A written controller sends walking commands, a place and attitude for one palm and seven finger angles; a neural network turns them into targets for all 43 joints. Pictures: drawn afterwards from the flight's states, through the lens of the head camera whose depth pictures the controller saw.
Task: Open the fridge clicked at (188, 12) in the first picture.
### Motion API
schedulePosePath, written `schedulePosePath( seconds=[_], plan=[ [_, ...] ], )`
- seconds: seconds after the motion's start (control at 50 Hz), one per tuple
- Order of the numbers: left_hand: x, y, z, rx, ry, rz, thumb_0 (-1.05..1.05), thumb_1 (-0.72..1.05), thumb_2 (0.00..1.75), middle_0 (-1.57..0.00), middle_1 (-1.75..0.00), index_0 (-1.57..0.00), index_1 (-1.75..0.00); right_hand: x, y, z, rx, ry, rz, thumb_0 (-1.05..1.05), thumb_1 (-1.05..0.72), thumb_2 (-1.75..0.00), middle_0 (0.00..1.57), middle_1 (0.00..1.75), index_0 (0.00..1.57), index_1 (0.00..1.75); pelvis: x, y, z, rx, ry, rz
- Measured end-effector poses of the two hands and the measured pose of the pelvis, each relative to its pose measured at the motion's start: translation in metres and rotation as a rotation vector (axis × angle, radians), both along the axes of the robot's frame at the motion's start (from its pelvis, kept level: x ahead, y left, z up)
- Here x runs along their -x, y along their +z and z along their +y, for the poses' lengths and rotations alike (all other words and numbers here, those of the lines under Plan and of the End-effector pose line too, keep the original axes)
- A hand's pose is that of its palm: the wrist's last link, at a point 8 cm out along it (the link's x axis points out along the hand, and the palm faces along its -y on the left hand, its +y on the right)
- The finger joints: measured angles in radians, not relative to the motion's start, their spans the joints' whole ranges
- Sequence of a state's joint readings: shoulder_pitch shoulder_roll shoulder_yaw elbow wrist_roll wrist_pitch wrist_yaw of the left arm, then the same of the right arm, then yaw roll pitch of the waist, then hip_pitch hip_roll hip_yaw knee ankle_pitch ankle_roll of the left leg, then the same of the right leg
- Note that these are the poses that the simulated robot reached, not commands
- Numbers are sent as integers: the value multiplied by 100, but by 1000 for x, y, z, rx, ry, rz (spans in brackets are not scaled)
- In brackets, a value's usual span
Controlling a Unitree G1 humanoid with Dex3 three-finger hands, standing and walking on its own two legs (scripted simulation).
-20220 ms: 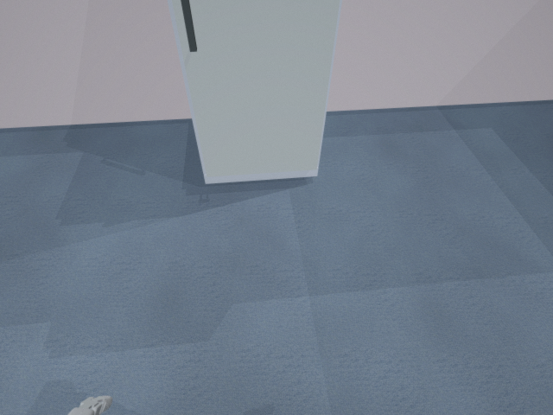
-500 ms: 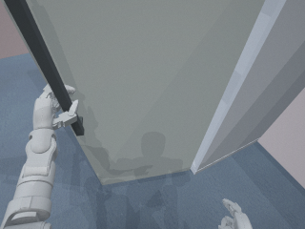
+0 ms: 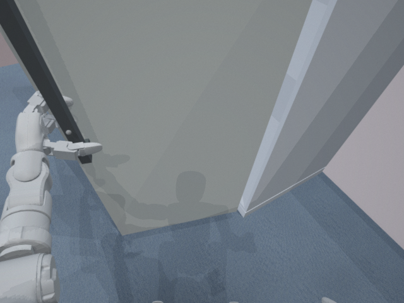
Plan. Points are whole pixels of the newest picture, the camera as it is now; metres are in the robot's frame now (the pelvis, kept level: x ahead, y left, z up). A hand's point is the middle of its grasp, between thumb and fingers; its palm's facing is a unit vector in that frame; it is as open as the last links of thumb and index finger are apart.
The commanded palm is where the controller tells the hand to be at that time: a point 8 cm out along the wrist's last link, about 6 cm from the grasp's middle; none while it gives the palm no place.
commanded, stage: loosen the grip on the handle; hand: left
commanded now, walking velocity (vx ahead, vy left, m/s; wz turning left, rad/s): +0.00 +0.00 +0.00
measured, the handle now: (48, 77) +0.46 +0.29 +0.20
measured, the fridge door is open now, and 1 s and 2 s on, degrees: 73 71 71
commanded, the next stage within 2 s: slip the hand off the handle in 0.22 s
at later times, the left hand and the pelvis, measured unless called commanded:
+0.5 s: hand (49, 131) +0.42 +0.32 +0.10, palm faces +0.33 -0.92 -0.21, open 14.4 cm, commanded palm +0.37 +0.36 +0.11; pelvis +0.05 +0.02 +0.00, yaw +0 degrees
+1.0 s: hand (16, 139) +0.40 +0.37 +0.10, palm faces +0.32 -0.92 -0.21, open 14.7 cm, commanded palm +0.34 +0.40 +0.11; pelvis +0.05 +0.03 -0.01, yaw +0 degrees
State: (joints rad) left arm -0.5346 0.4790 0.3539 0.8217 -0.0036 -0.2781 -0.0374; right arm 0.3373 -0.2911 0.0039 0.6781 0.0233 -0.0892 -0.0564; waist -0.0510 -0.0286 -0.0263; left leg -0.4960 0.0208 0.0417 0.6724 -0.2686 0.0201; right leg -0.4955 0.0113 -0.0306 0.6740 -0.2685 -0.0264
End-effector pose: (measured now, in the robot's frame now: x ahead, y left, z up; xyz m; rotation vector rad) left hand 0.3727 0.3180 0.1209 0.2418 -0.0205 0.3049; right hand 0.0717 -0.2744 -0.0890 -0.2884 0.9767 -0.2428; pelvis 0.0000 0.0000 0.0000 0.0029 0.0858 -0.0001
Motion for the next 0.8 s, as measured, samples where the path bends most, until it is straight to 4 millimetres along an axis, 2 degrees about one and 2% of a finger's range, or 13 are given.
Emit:
schedulePosePath(
  seconds=[0.08, 0.16, 0.36, 0.52, 0.68, 0.8],
  plan=[
    [-3, -2, 3, 3, 1, -16, -1, -39, 28, -38, -132, -37, -131, 0, -5, 5, -5, -5, 15, 1, -90, -90, 20, 30, 21, 30, -5, -2, 0, 5, -1, 15],
    [-6, -6, 14, 11, 18, -5, -1, -48, 24, -34, -127, -34, -126, -11, -8, 11, -14, -4, 16, 1, -90, -90, 20, 30, 21, 30, -14, -2, 2, 9, -3, 29],
    [-9, -10, 20, 25, -5, -28, -1, -54, 21, -33, -121, -28, -117, -62, -7, 31, -27, 49, -29, 1, -90, -90, 20, 30, 21, 30, -38, -3, 13, 17, 6, 56],
    [-5, -11, 48, 29, 38, -3, -2, -55, 20, -31, -119, -29, -117, -96, -1, 42, -30, 66, -89, 1, -90, -90, 20, 30, 21, 30, -49, -4, 19, 22, 2, 70],
    [13, -12, 75, 24, 57, 0, -2, -55, 20, -27, -116, -27, -115, -102, -3, 46, -18, 94, -68, 1, -90, -90, 20, 30, 21, 30, -53, -6, 23, 32, 18, 73],
    [12, -15, 83, 30, 44, 9, -2, -55, 20, -25, -116, -26, -115, -95, -7, 46, 3, 99, -36, 1, -90, -90, 20, 30, 21, 30, -49, -8, 25, 38, 29, 79]
  ],
)
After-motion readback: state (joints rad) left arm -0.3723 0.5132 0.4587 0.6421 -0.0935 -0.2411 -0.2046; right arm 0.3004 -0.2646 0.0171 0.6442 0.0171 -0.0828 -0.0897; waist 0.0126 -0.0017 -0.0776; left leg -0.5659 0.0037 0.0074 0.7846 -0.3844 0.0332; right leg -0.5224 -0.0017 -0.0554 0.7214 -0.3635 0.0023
